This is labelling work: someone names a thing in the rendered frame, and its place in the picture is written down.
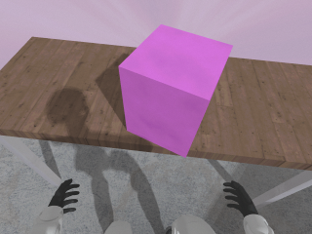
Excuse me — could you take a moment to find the left robot hand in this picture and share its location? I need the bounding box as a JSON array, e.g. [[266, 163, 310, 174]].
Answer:
[[48, 178, 80, 214]]

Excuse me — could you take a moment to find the robot left thigh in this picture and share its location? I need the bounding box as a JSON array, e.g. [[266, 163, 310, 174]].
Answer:
[[104, 221, 133, 234]]

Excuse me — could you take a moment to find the right robot forearm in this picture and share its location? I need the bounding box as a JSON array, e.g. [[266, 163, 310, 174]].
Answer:
[[243, 214, 274, 234]]

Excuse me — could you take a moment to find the right robot hand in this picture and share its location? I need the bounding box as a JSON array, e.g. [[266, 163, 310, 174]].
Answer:
[[223, 180, 258, 217]]

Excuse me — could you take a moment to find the left robot forearm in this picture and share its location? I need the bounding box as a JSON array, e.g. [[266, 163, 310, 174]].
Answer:
[[28, 206, 63, 234]]

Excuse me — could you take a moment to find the robot right thigh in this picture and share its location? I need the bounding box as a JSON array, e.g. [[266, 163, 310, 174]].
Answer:
[[172, 214, 215, 234]]

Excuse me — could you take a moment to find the table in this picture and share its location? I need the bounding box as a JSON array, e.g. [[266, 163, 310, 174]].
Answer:
[[0, 36, 312, 209]]

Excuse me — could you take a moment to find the carton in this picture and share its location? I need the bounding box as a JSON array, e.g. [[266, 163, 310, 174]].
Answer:
[[118, 24, 233, 158]]

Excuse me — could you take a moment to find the robot thigh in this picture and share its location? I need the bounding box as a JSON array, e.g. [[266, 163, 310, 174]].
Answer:
[[172, 214, 215, 234], [104, 221, 133, 234]]

